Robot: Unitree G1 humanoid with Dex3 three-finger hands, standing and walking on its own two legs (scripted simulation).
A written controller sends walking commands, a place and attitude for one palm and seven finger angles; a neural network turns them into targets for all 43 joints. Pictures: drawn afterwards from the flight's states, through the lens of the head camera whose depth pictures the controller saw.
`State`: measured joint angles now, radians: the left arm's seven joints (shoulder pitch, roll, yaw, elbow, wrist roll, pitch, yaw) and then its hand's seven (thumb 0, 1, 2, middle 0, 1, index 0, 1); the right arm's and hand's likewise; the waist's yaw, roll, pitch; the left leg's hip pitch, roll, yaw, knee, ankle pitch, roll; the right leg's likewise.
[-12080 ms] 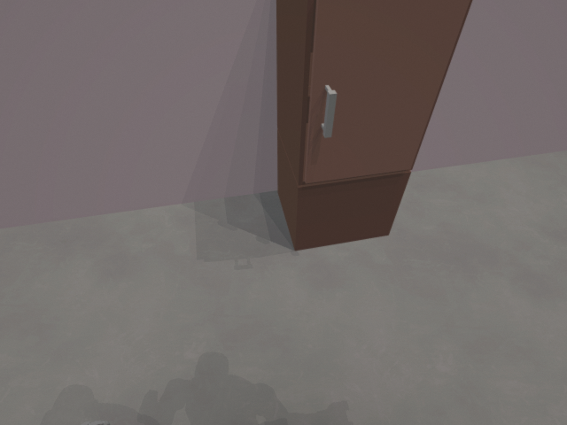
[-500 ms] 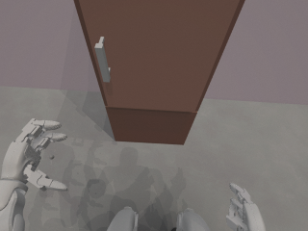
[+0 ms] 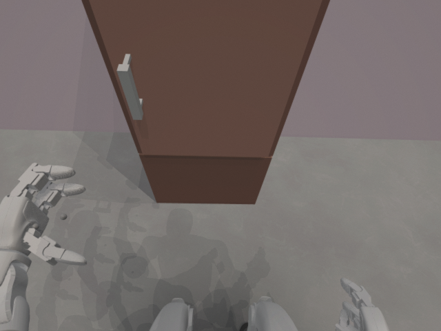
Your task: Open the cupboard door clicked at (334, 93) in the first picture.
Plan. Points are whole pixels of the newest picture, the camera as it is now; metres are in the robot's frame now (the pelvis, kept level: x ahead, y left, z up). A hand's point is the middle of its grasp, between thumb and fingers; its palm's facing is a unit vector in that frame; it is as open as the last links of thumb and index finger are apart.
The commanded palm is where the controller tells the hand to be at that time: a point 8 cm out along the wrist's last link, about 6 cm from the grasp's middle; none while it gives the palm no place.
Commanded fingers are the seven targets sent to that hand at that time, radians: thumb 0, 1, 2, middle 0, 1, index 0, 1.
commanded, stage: raise the hand with hooked fingers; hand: left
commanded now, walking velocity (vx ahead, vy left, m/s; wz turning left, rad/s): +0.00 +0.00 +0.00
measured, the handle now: (133, 88) +0.60 +0.23 +0.04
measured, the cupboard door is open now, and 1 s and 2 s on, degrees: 0 0 0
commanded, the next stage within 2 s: move the hooked fingers beside the handle in 0.16 s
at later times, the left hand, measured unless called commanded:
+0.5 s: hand (71, 199) +0.32 +0.27 +0.04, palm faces +0.03 -1.00 -0.05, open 13.9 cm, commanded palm +0.30 +0.32 +0.04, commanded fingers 0.00 -0.50 0.30 -0.30 -1.20 -0.30 -1.20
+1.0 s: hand (82, 158) +0.40 +0.28 +0.04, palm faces +0.04 -1.00 -0.03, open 13.9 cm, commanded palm +0.38 +0.33 +0.04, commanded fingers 0.00 -0.50 0.30 -0.30 -1.20 -0.30 -1.20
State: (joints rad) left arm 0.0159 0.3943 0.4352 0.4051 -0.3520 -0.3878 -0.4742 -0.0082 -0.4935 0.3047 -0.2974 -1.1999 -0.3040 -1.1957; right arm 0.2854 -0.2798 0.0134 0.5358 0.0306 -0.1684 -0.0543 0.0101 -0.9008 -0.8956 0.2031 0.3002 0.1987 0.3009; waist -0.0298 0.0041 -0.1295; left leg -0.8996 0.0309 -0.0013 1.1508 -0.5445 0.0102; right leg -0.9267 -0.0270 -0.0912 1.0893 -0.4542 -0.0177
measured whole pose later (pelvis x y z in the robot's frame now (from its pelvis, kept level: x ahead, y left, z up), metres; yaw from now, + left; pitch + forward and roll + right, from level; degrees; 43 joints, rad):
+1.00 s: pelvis -0.01 +0.00 -0.01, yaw -1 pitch +21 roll -2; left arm -0.50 0.53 0.51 0.89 -0.24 -0.41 -0.48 -0.01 -0.49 0.30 -0.30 -1.20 -0.30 -1.20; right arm 0.31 -0.28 0.03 0.60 0.02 -0.07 -0.06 0.01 -0.90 -0.90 0.20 0.30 0.20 0.30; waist -0.09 -0.01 -0.13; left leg -1.01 0.04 0.01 1.20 -0.55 0.02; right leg -1.04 -0.01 -0.08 1.12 -0.44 -0.01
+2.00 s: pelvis -0.01 +0.01 -0.04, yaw -4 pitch +30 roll -6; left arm -1.05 0.87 0.57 1.25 -0.04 -0.34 -0.43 -0.01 -0.49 0.30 -0.30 -1.20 -0.30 -1.20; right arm 0.37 -0.29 0.09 0.57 -0.02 0.09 -0.03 0.00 -0.90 -0.90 0.20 0.30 0.20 0.30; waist -0.25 0.03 -0.09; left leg -1.28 0.07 -0.02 1.31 -0.57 0.03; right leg -1.28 0.01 -0.11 1.18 -0.43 0.00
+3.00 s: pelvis -0.01 +0.02 -0.03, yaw -3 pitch +30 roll -6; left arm -1.01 0.76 0.52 1.21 -0.05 -0.35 -0.37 -0.01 -0.50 0.30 -0.30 -1.20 -0.30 -1.20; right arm 0.37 -0.27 0.09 0.60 -0.03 0.10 -0.01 0.00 -0.90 -0.90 0.20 0.30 0.20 0.30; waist -0.23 0.02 -0.10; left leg -1.25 0.06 -0.03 1.29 -0.57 0.03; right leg -1.24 0.00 -0.11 1.15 -0.43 0.00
